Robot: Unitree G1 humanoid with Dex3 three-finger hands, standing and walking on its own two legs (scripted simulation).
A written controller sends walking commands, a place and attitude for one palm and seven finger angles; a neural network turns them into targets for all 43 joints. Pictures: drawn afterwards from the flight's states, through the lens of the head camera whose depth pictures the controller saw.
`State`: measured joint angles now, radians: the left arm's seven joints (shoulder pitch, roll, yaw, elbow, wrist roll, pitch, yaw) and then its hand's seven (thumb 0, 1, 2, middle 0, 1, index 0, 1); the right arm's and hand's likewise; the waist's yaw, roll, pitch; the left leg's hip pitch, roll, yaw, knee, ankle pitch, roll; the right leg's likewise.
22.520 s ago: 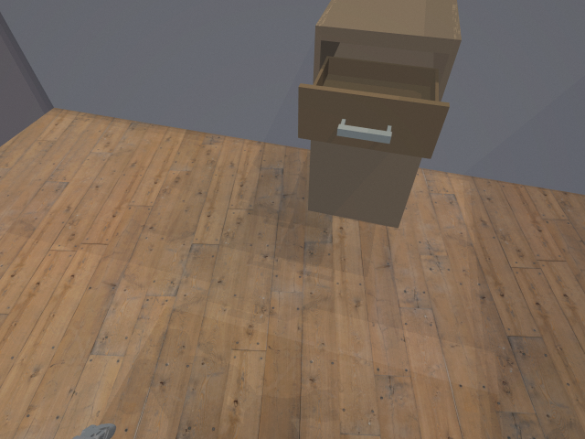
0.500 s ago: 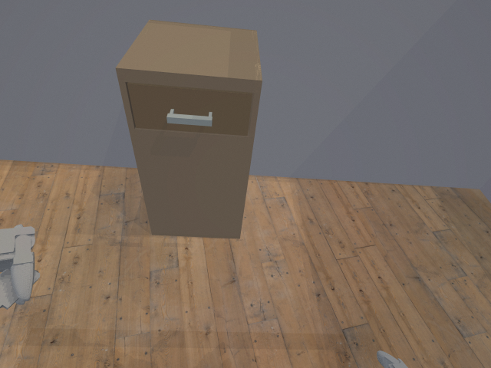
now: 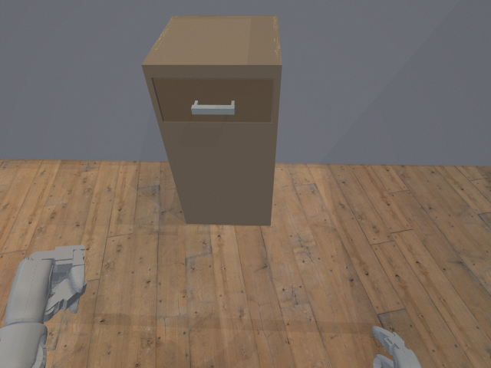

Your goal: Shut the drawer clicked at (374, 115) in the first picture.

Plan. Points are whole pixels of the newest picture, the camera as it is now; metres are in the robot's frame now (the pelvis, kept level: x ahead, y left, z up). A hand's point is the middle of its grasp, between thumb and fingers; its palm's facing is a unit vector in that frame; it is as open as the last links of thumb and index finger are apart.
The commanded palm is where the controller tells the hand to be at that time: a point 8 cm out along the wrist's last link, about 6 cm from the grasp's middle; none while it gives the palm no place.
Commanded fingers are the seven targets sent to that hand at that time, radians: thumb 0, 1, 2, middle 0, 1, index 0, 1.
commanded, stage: let the arm hang, fingers relaxed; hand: left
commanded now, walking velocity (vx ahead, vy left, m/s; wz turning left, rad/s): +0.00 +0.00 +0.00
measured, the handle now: (214, 106) +0.89 +0.18 -0.05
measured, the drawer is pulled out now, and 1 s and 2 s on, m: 0.00 0.00 0.00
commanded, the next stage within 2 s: look to check the result in 1.02 s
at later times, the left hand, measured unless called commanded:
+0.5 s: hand out of the picture -0.09 +0.19 -0.16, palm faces +0.04 -0.97 -0.26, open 5.3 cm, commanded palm none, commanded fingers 0.00 0.90 0.90 -0.20 -0.30 -0.20 -0.30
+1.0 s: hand out of the picture +0.04 +0.14 -0.17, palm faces +0.04 -0.98 -0.19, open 7.3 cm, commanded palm none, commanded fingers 0.00 0.90 0.90 -0.20 -0.30 -0.20 -0.30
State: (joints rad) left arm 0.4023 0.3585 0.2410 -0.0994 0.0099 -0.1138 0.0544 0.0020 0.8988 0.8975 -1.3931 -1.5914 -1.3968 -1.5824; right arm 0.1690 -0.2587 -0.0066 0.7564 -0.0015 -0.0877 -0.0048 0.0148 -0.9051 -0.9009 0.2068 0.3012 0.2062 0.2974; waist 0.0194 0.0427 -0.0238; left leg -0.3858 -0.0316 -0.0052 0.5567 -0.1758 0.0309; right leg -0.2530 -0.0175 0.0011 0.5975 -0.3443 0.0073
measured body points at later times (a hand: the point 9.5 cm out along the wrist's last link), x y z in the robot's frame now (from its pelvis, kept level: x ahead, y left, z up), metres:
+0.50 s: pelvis +0.00 -0.01 +0.01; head +0.02 -0.01 +0.46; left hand -0.09 +0.24 -0.14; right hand -0.02 -0.25 -0.15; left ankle +0.07 +0.10 -0.73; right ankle -0.02 -0.13 -0.73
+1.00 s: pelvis +0.02 -0.03 +0.01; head +0.03 -0.03 +0.46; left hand +0.04 +0.20 -0.15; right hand +0.02 -0.25 -0.15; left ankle +0.07 +0.10 -0.73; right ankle -0.02 -0.13 -0.73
